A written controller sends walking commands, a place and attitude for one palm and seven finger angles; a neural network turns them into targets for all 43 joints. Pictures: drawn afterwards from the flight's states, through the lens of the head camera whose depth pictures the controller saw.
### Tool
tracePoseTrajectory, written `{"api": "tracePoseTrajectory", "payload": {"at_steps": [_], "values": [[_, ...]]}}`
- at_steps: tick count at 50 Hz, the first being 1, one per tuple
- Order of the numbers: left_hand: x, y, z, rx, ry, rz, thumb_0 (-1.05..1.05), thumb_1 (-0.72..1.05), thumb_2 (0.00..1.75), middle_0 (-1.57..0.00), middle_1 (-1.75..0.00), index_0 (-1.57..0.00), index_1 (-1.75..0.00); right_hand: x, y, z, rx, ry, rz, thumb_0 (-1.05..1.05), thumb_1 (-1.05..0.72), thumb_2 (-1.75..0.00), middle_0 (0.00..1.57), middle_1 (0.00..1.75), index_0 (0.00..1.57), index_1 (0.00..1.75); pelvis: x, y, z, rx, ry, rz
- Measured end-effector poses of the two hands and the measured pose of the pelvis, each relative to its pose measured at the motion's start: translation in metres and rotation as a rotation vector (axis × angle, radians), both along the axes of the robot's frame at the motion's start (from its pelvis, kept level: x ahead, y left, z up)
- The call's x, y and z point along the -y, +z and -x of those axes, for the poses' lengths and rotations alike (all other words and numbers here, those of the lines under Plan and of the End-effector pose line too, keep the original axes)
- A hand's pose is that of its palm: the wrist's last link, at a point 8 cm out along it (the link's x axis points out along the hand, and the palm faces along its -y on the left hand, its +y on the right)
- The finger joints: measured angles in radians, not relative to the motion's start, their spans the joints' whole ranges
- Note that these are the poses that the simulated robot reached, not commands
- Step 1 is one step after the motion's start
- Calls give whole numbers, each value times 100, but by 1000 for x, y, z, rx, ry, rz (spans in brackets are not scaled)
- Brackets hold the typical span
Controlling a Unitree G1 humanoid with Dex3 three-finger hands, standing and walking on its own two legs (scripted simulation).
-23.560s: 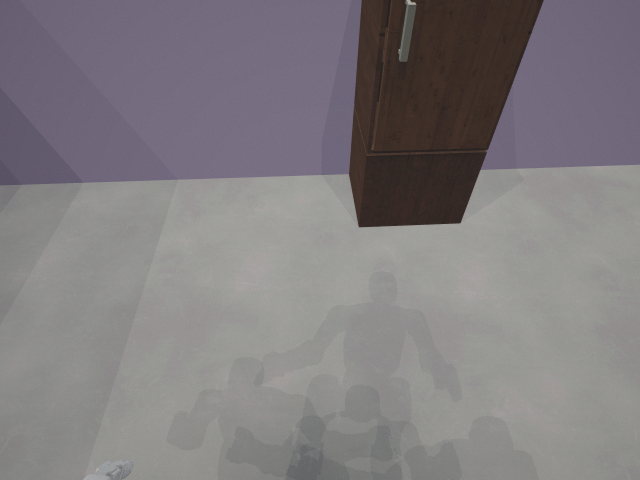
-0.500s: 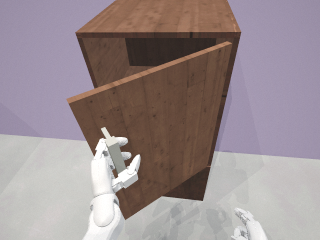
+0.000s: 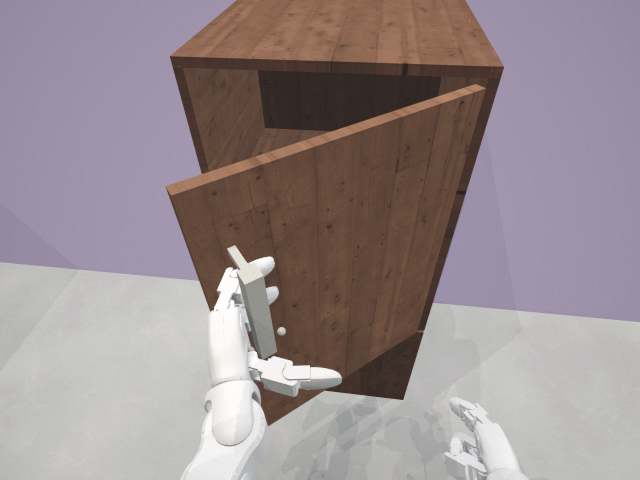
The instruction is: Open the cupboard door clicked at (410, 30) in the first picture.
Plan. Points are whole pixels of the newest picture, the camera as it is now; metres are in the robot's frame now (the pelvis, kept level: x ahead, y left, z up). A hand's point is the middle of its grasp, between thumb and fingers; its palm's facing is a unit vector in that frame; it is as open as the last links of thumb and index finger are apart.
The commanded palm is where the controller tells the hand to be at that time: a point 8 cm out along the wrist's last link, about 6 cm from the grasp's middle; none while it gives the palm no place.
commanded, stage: open thumb and fingers to let go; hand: left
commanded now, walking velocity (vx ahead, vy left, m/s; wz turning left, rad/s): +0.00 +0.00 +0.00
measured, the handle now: (251, 304) +0.30 +0.11 +0.10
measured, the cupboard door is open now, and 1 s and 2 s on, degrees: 40 41 41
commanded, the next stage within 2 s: slide the hand sideways off the handle in 0.04 s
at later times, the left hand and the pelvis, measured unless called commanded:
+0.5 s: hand (265, 365) +0.22 +0.08 +0.10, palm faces -0.14 -0.99 +0.05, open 16.1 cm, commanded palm +0.19 +0.14 +0.09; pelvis -0.01 +0.02 +0.00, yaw -1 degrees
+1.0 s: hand (226, 390) +0.19 +0.12 +0.09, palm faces -0.11 -0.99 -0.04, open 16.1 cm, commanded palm +0.16 +0.19 +0.09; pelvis +0.00 -0.01 -0.01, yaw +0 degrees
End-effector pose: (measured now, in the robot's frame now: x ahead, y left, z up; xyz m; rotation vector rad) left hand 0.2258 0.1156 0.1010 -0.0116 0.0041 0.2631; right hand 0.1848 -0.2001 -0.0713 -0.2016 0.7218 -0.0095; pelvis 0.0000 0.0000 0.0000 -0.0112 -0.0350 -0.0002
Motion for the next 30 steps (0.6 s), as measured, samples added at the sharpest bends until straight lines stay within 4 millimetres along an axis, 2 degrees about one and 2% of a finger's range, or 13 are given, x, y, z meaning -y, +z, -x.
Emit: {"api": "tracePoseTrajectory", "payload": {"at_steps": [9, 14, 18, 23, 30], "values": [[-4, 0, 1, 1, -23, -14, -1, -50, 30, -43, -65, -44, -63, -10, -4, 5, -30, 15, 1, 1, -91, -90, 20, 30, 20, 29, -8, -2, 7, 5, 6, 5], [-18, -1, 3, 28, -297, -115, -1, -50, 30, -34, -51, -29, -50, -11, -5, 15, -19, 4, 4, 1, -91, -90, 20, 30, 20, 29, -11, -3, 11, -3, 9, -1], [-22, 0, 7, 16, -447, -61, -2, -50, 30, -25, -41, -19, -41, -10, -4, 24, 20, -27, -14, 1, -91, -90, 20, 30, 20, 29, -15, -3, 13, -2, 0, 0], [-21, -2, 16, 17, -421, 37, -2, -50, 30, -16, -34, -19, -36, -7, 1, 30, 63, -46, -22, 1, -91, -90, 20, 30, 20, 29, -16, -3, 12, -6, -15, -4], [-28, -9, 31, 1, -362, -18, -1, -50, 30, -17, -32, -17, -32, 1, 6, 29, 84, -28, -5, 1, -91, -90, 20, 30, 20, 29, -11, -5, 12, -13, -19, -5]]}}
